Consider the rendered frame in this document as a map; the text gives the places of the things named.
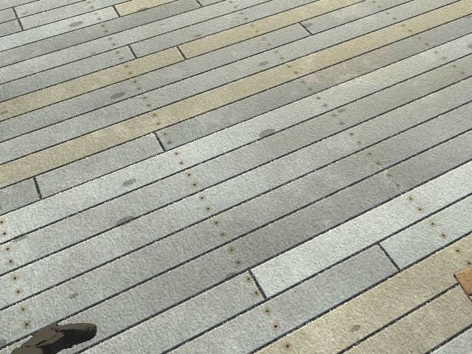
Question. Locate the robot left hand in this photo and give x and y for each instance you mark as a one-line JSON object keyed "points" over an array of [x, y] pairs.
{"points": [[53, 338]]}

